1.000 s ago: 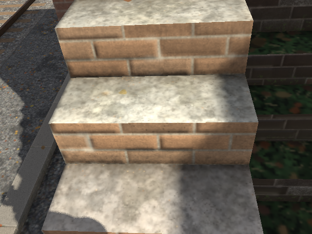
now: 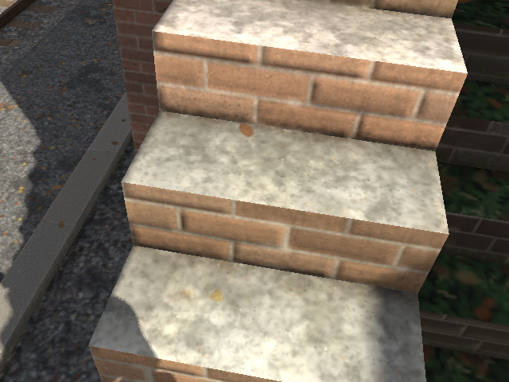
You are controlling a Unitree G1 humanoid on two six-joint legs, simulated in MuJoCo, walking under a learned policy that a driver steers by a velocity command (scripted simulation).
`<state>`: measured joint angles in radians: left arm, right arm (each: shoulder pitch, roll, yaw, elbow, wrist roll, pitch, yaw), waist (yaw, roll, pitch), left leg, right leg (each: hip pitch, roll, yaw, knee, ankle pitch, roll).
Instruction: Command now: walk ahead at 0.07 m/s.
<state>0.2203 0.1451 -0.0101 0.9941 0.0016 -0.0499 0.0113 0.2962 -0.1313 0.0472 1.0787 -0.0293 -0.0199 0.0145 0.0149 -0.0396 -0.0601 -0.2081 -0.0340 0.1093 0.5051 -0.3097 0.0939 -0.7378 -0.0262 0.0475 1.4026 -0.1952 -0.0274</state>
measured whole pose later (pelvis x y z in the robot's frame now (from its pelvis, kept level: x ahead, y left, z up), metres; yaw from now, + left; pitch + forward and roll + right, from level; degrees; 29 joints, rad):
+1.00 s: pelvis +0.18 -0.10 +0.06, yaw -1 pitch +2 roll +5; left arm 0.40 0.17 -0.07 1.11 0.05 -0.10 0.00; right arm -0.04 -0.16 0.09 0.62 0.03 -0.14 0.14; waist -0.08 -0.05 0.00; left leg -1.34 -0.11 0.00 2.25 -0.45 0.11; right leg 0.05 -0.04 -0.22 0.37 0.05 -0.04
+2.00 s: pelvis +0.53 -0.12 +0.38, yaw +1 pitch +3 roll -1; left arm 0.09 0.16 -0.05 0.71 -0.01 -0.14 -0.10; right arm 0.44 -0.13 0.04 1.07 -0.01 -0.05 0.04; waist 0.00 -0.02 -0.10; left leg -0.23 -0.05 0.13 0.62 -0.45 0.11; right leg -1.20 0.06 0.08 2.09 -0.05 -0.15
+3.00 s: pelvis +0.80 -0.01 +0.58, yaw +0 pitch +0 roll +1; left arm 0.35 0.22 -0.01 1.06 0.02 -0.01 -0.03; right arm 0.23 -0.19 0.04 0.98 0.01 -0.04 0.02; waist 0.03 -0.04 -0.02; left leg -0.20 -0.06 0.01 0.51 -0.32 0.06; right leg -0.19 0.01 0.04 0.59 -0.37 -0.10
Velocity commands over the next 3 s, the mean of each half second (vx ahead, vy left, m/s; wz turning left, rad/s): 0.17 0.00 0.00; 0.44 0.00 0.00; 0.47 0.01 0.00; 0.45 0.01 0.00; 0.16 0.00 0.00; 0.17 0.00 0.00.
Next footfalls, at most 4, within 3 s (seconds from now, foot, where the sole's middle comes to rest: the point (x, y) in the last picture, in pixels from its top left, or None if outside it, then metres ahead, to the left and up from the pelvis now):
0.10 right None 0.04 -0.14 -0.77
1.14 left None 0.27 -0.04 -0.58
1.38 right None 0.22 -0.23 -0.58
1.68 left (306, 342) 0.49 -0.09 -0.38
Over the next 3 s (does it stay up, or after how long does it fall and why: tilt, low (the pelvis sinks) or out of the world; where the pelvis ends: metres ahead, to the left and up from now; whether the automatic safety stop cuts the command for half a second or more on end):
stays up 0.80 -0.01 0.58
